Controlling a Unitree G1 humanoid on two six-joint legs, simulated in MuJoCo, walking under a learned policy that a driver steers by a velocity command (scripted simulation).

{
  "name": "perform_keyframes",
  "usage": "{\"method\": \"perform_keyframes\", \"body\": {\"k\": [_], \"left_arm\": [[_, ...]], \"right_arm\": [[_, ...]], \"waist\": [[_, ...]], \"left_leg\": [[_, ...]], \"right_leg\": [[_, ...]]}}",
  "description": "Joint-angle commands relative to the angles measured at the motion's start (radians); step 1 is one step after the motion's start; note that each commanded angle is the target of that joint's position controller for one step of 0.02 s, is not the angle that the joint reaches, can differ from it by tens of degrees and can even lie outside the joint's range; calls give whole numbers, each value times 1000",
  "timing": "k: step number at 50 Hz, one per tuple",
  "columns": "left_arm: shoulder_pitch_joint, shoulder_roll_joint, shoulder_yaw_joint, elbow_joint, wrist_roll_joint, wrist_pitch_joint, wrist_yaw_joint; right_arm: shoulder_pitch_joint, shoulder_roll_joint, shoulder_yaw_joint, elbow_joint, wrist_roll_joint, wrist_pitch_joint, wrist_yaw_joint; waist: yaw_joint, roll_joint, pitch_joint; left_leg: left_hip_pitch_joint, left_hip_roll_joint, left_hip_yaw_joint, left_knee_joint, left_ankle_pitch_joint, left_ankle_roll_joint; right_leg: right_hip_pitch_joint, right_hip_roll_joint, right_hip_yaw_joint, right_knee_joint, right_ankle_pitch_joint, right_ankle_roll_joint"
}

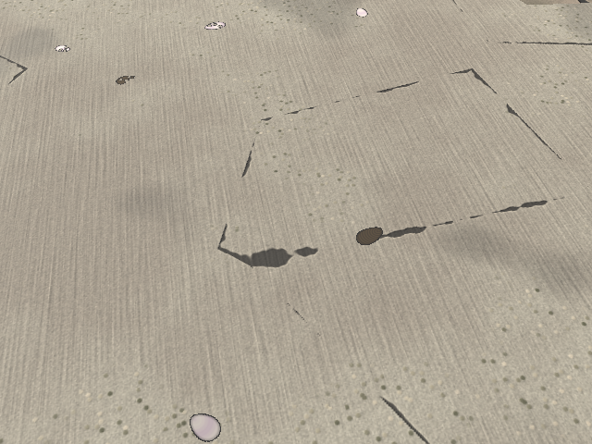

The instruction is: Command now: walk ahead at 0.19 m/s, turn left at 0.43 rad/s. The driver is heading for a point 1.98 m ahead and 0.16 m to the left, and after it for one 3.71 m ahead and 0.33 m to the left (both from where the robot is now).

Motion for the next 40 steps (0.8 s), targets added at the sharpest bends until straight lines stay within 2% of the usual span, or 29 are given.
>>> {"method": "perform_keyframes", "body": {"k": [1,2,3,4,5,6,8,11,12,18,19,21,22,23,24,25,27,29,30,31,32,33,34,35,36,37,38,39,40], "left_arm": [[170,255,71,-21,55,-41,-19],[94,201,58,-38,44,-64,-14],[42,146,42,-43,26,-78,-2],[35,125,36,-45,15,-85,5],[51,113,32,-30,2,-84,12],[83,106,29,-22,3,-87,15],[141,113,33,-1,9,-93,15],[194,137,38,19,29,-111,12],[205,133,37,27,30,-114,11],[255,146,44,61,20,-110,6],[311,134,46,81,15,-115,16],[332,143,54,94,6,-118,24],[338,150,58,96,6,-117,29],[336,151,59,97,4,-117,29],[295,150,56,89,-2,-108,37],[284,166,61,88,-11,-101,35],[275,205,68,104,-24,-88,22],[263,210,62,106,-35,-80,12],[262,204,58,112,-37,-70,12],[284,188,52,131,-29,-68,9],[347,53,23,146,-10,-72,1],[498,-17,-12,164,-13,-108,-19],[513,65,3,123,-53,-134,-17],[370,86,8,92,-76,-130,4],[275,104,4,79,-72,-115,31],[297,83,-1,77,-57,-95,43],[333,78,-2,101,-37,-77,44],[309,67,4,104,-34,-62,39],[289,92,22,109,-44,-56,31]], "right_arm": [[-125,-119,-37,-134,-14,-34,-8],[-105,-170,-53,-118,-21,-48,-4],[-44,-167,-56,-78,-26,-53,2],[-2,-149,-56,-44,-34,-52,4],[2,-135,-52,-45,-29,-52,12],[-6,-121,-47,-43,-25,-56,19],[-26,-103,-41,-52,-20,-63,29],[-37,-111,-45,-59,-25,-76,35],[-34,-113,-46,-60,-23,-78,38],[-120,-74,-29,-120,-27,-82,65],[-168,-86,-42,-140,-12,-89,71],[-214,-58,-29,-162,-4,-100,84],[-237,-44,-21,-169,-7,-107,90],[-252,-32,-13,-175,-6,-115,98],[-276,-29,-5,-183,0,-123,114],[-265,-14,1,-167,-6,-129,127],[-213,-25,-7,-134,-1,-126,134],[-79,-82,-31,-69,-18,-127,115],[80,-118,-51,-1,-28,-127,98],[213,-178,-75,57,-40,-119,78],[289,-231,-64,71,-67,-118,59],[316,-259,-38,45,-96,-123,60],[405,-287,-68,104,-60,-104,83],[391,-270,-70,152,-43,-98,89],[249,-204,-46,143,-36,-106,81],[136,-181,-30,133,-52,-125,82],[37,-131,-18,109,-63,-149,93],[-3,-105,-15,126,-64,-164,97],[-39,-53,-2,135,-57,-180,91]], "waist": [[89,-264,14],[44,-194,69],[14,-183,76],[9,-175,55],[17,-168,79],[32,-140,78],[58,-128,78],[77,-124,61],[76,-115,69],[109,-129,123],[126,-131,144],[140,-138,165],[148,-132,166],[148,-117,178],[138,-55,214],[138,-34,193],[111,-60,158],[37,-61,84],[-40,-43,-18],[-115,-16,-111],[-106,134,-212],[-65,345,-434],[-93,379,-618],[-92,210,-480],[-58,58,-259],[9,99,-191],[48,25,-159],[68,60,-118],[86,62,-74]], "left_leg": [[-429,-15,31,318,-281,16],[-425,63,0,409,-183,7],[-419,58,11,467,-93,-6],[-422,65,29,531,-48,-20],[-478,85,24,578,-29,-25],[-482,94,35,607,5,-27],[-508,108,57,614,66,-38],[-511,131,66,657,175,-65],[-536,138,55,655,184,-65],[-555,180,121,535,212,-45],[-662,194,47,502,265,-39],[-751,213,37,415,256,-19],[-768,219,52,389,250,-13],[-747,230,66,343,253,-7],[-618,232,80,133,367,-9],[-382,196,138,57,471,-13],[-193,174,148,28,488,-14],[-88,161,151,-57,436,21],[130,139,188,-109,511,33],[408,153,211,-91,592,39],[755,314,41,152,826,75],[941,415,-9,414,1277,104],[915,487,-260,126,749,216],[748,519,-376,-94,272,231],[536,510,-351,-201,138,203],[347,550,-336,-210,280,217],[199,530,-236,-183,374,196],[114,489,-129,-181,407,169],[57,408,-15,-217,349,100]], "right_leg": [[115,-430,489,-286,-248,-251],[70,-412,450,-311,-311,-247],[85,-347,356,-318,-246,-199],[120,-316,290,-315,-186,-170],[145,-317,248,-308,-122,-155],[142,-304,199,-310,-77,-148],[155,-294,131,-317,-21,-154],[165,-314,75,-310,61,-180],[178,-319,50,-297,95,-180],[171,-349,-84,-223,236,-170],[268,-367,-51,-195,176,-160],[361,-399,-60,-162,147,-140],[385,-409,-72,-143,164,-131],[361,-413,-84,-132,175,-127],[239,-372,-141,-147,96,-100],[96,-350,-183,-152,54,-91],[57,-354,-175,-120,127,-91],[164,-335,-158,100,325,-80],[134,-310,-171,320,412,-56],[-27,-268,-171,602,350,2],[-406,-166,-60,1055,-497,60],[-598,-115,162,1355,-626,53],[-606,-86,175,1365,-480,65],[-678,-98,80,1358,-362,86],[-725,-122,20,1325,-229,81],[-672,-160,3,1350,-136,76],[-570,-209,48,1254,-31,44],[-535,-220,55,1225,-24,20],[-506,-236,95,1059,86,-13]]}}
Keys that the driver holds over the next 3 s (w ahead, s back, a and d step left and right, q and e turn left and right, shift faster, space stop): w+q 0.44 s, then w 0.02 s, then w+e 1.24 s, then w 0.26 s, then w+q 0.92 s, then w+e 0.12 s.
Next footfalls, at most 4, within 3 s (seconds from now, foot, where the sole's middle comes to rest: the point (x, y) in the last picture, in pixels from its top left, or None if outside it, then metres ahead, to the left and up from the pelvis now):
0.62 left None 0.29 0.36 -0.89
1.14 right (209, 399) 0.64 0.26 -0.89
1.60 left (149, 308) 0.92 0.45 -0.89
2.12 right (269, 258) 1.08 0.11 -0.89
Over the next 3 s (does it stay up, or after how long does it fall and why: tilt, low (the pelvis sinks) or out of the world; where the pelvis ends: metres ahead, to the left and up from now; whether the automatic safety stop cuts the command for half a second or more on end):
stays up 1.42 0.25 -0.11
